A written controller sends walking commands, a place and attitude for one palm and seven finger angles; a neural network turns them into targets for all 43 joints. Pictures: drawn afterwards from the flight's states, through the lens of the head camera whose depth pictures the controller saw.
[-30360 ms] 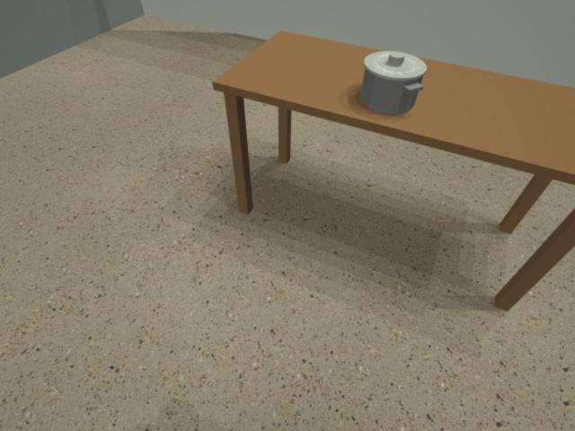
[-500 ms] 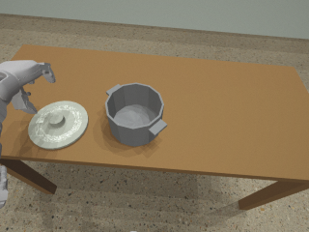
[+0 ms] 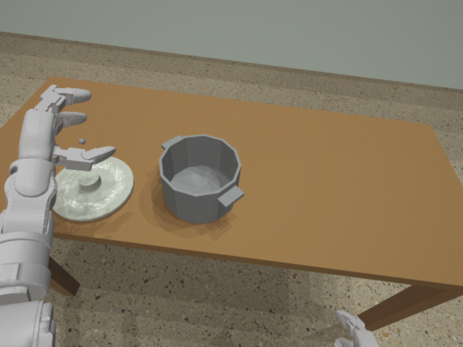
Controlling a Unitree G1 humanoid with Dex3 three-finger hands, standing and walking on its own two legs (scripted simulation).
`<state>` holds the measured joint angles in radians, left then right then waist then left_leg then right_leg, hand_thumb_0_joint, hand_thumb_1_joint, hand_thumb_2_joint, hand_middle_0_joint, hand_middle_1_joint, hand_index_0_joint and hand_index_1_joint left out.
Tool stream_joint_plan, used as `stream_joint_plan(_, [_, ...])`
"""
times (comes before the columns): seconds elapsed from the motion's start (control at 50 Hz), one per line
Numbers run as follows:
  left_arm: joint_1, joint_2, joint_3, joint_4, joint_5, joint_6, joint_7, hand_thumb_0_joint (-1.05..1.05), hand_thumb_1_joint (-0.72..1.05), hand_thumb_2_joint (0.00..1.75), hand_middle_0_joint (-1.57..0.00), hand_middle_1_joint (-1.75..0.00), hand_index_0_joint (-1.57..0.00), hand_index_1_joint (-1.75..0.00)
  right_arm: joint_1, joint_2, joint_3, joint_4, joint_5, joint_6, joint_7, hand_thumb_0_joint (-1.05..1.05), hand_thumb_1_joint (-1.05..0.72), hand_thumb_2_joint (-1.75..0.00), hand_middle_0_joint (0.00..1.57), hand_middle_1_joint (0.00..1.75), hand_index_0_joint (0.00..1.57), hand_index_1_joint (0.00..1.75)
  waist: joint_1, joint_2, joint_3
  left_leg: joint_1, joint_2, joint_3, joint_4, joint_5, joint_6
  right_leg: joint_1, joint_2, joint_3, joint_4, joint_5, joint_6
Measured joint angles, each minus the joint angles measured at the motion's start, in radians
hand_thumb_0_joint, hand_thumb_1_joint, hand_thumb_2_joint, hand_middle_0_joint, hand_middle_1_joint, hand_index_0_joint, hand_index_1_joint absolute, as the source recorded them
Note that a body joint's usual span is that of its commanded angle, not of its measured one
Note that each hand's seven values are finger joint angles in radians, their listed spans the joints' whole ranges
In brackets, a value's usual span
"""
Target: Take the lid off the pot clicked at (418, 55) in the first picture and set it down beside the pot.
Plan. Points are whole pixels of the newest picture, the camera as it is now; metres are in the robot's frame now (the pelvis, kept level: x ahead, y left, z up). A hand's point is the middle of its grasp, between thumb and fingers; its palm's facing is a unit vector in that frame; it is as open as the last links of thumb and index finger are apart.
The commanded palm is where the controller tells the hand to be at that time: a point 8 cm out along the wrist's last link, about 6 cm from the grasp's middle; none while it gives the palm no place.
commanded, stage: draw the hand back to the body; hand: left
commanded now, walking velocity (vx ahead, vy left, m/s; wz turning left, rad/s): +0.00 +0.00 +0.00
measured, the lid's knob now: (89, 180) +0.45 +0.35 -0.06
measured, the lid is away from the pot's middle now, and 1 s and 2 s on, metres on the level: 0.26 0.26 0.26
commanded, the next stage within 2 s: step back with the hand held close in 1.56 s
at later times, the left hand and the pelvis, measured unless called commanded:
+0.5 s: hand (88, 159) +0.34 +0.24 +0.15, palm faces +0.46 -0.83 -0.32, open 9.0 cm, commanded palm +0.28 +0.28 +0.17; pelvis +0.03 -0.05 +0.00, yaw -1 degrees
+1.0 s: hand (90, 205) +0.26 +0.21 +0.16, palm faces +0.43 -0.84 -0.32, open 7.5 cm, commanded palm +0.21 +0.24 +0.17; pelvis +0.02 -0.06 +0.00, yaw -1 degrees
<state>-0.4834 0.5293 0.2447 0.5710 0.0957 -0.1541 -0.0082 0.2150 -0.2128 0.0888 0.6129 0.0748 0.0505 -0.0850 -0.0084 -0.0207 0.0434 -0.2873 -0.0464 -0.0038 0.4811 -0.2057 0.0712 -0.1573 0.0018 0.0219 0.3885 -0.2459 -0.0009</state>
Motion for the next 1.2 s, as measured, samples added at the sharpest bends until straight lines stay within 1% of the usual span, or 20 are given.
stream_joint_plan(0.06, [0.062,-0.024,0.052,-0.101,-0.05,0.007,0.052,0.0,0.03,0.64,-0.36,-0.84,-0.35,-0.84,0.01,-0.005,-0.008,0.0,-0.013,-0.055,0.006,0.01,-0.9,-0.9,0.2,0.3,0.21,0.3,-0.014,0.001,0.005,0.029,0.01,0.002,-0.01,-0.007,-0.01,0.029,0.008,-0.001,-0.016,0.002,-0.011])
stream_joint_plan(0.1, [0.117,-0.032,0.078,-0.163,-0.077,-0.003,0.071,0.0,0.06,0.65,-0.35,-0.82,-0.35,-0.82,0.016,-0.017,-0.019,0.003,-0.021,-0.077,0.013,0.01,-0.9,-0.9,0.2,0.3,0.21,0.3,-0.017,0.014,-0.002,0.041,0.015,0.009,-0.012,-0.015,-0.014,0.041,0.01,0.001,-0.024,0.0,-0.007])
stream_joint_plan(0.16, [0.176,-0.033,0.097,-0.192,-0.109,0.001,0.081,0.0,0.11,0.67,-0.34,-0.79,-0.34,-0.79,0.019,-0.036,-0.036,0.021,-0.023,-0.082,0.019,0.01,-0.9,-0.9,0.2,0.3,0.21,0.3,-0.016,0.031,-0.014,0.046,0.021,0.014,-0.005,-0.03,-0.018,0.045,0.013,0.006,-0.02,-0.01,0.013])
stream_joint_plan(0.22, [0.228,-0.041,0.109,-0.223,-0.126,0.027,0.083,0.0,0.17,0.68,-0.33,-0.76,-0.33,-0.75,0.022,-0.051,-0.051,0.04,-0.02,-0.077,0.021,0.01,-0.9,-0.9,0.2,0.3,0.21,0.3,-0.01,0.04,-0.017,0.053,0.026,0.012,-0.005,-0.038,-0.026,0.049,0.018,0.005,-0.013,-0.022,0.009])
stream_joint_plan(0.26, [0.275,-0.054,0.119,-0.278,-0.132,0.043,0.086,0.0,0.21,0.7,-0.32,-0.73,-0.32,-0.73,0.023,-0.061,-0.058,0.048,-0.02,-0.081,0.022,0.01,-0.9,-0.9,0.2,0.3,0.21,0.3,-0.006,0.046,-0.015,0.063,0.03,0.01,-0.007,-0.042,-0.032,0.058,0.023,0.003,-0.013,-0.028,0.002])
stream_joint_plan(0.32, [0.332,-0.071,0.129,-0.353,-0.136,0.051,0.093,0.0,0.27,0.72,-0.31,-0.69,-0.31,-0.69,0.024,-0.07,-0.068,0.06,-0.021,-0.089,0.022,0.01,-0.9,-0.9,0.2,0.3,0.21,0.3,0.004,0.055,-0.018,0.077,0.035,0.006,-0.01,-0.048,-0.04,0.072,0.029,0.0,-0.015,-0.034,-0.007])
stream_joint_plan(0.38, [0.361,-0.075,0.13,-0.37,-0.147,0.055,0.098,0.0,0.34,0.73,-0.3,-0.65,-0.3,-0.64,0.013,-0.071,-0.073,0.068,-0.019,-0.086,0.021,0.01,-0.9,-0.9,0.2,0.3,0.21,0.3,0.011,0.063,-0.025,0.087,0.04,-0.001,-0.011,-0.052,-0.049,0.08,0.034,-0.006,-0.009,-0.043,-0.015])
stream_joint_plan(0.48, [0.42,-0.095,0.132,-0.416,-0.165,0.088,0.096,0.01,0.45,0.77,-0.28,-0.58,-0.28,-0.57,-0.021,-0.066,-0.072,0.064,-0.016,-0.086,0.018,0.01,-0.9,-0.9,0.2,0.3,0.21,0.3,0.016,0.07,-0.02,0.104,0.051,-0.007,-0.014,-0.055,-0.062,0.094,0.046,-0.011,-0.005,-0.05,-0.03])
stream_joint_plan(0.54, [0.462,-0.114,0.128,-0.476,-0.169,0.084,0.096,0.01,0.52,0.79,-0.27,-0.54,-0.27,-0.53,-0.035,-0.062,-0.071,0.058,-0.019,-0.098,0.018,0.01,-0.9,-0.9,0.2,0.3,0.2,0.3,0.023,0.077,-0.023,0.117,0.056,-0.009,-0.017,-0.055,-0.069,0.105,0.051,-0.012,-0.005,-0.051,-0.036])
stream_joint_plan(0.6, [0.486,-0.114,0.133,-0.488,-0.177,0.076,0.092,0.01,0.58,0.81,-0.26,-0.49,-0.26,-0.49,-0.051,-0.054,-0.068,0.057,-0.021,-0.092,0.017,0.01,-0.9,-0.9,0.2,0.3,0.21,0.31,0.025,0.077,-0.027,0.124,0.059,-0.013,-0.02,-0.053,-0.074,0.11,0.055,-0.016,-0.001,-0.054,-0.042])
stream_joint_plan(0.68, [0.518,-0.126,0.134,-0.516,-0.188,0.088,0.091,0.01,0.67,0.83,-0.25,-0.44,-0.24,-0.43,-0.052,-0.049,-0.065,0.055,-0.019,-0.092,0.015,0.01,-0.9,-0.9,0.2,0.3,0.21,0.31,0.03,0.078,-0.016,0.13,0.063,-0.017,-0.022,-0.049,-0.079,0.116,0.059,-0.021,0.0,-0.052,-0.048])
stream_joint_plan(0.76, [0.581,-0.149,0.124,-0.592,-0.191,0.079,0.091,0.01,0.76,0.86,-0.23,-0.38,-0.23,-0.38,-0.051,-0.049,-0.066,0.055,-0.025,-0.104,0.014,0.01,-0.9,-0.9,0.2,0.3,0.21,0.31,0.034,0.085,-0.01,0.138,0.065,-0.016,-0.027,-0.043,-0.08,0.122,0.061,-0.019,-0.004,-0.047,-0.049])
stream_joint_plan(0.84, [0.619,-0.149,0.126,-0.626,-0.195,0.064,0.092,0.01,0.82,0.88,-0.22,-0.34,-0.22,-0.34,-0.052,-0.045,-0.067,0.059,-0.028,-0.108,0.009,0.01,-0.9,-0.9,0.2,0.3,0.21,0.3,0.037,0.085,-0.011,0.142,0.063,-0.017,-0.032,-0.037,-0.08,0.124,0.059,-0.021,-0.003,-0.044,-0.049])
stream_joint_plan(0.9, [0.654,-0.159,0.121,-0.66,-0.2,0.06,0.093,0.01,0.85,0.88,-0.22,-0.33,-0.22,-0.32,-0.051,-0.043,-0.069,0.06,-0.028,-0.11,0.008,0.01,-0.9,-0.9,0.2,0.3,0.2,0.3,0.039,0.086,-0.01,0.145,0.062,-0.016,-0.034,-0.033,-0.079,0.127,0.058,-0.021,-0.006,-0.04,-0.047])
stream_joint_plan(0.98, [0.713,-0.179,0.099,-0.724,-0.2,0.05,0.092,0.01,0.87,0.89,-0.21,-0.31,-0.21,-0.31,-0.05,-0.043,-0.072,0.062,-0.032,-0.118,0.005,0.01,-0.9,-0.9,0.2,0.3,0.2,0.3,0.042,0.089,-0.008,0.15,0.058,-0.013,-0.037,-0.029,-0.074,0.133,0.053,-0.019,-0.01,-0.036,-0.042])
stream_joint_plan(1.1, [0.782,-0.181,0.092,-0.799,-0.198,0.036,0.092,0.02,0.88,0.89,-0.21,-0.3,-0.21,-0.3,-0.047,-0.034,-0.073,0.064,-0.038,-0.12,0.001,0.01,-0.9,-0.9,0.2,0.3,0.19,0.3,0.046,0.082,-0.007,0.154,0.052,-0.01,-0.039,-0.025,-0.067,0.138,0.047,-0.016,-0.014,-0.03,-0.034])
stream_joint_plan(1.2, [0.861,-0.192,0.07,-0.874,-0.196,0.032,0.09,0.02,0.89,0.9,-0.21,-0.3,-0.21,-0.3,-0.042,-0.03,-0.073,0.061,-0.042,-0.124,0.002,0.01,-0.9,-0.9,0.2,0.3,0.18,0.3,0.047,0.08,-0.009,0.155,0.046,-0.005,-0.038,-0.024,-0.059,0.139,0.04,-0.012,-0.018,-0.026,-0.025])
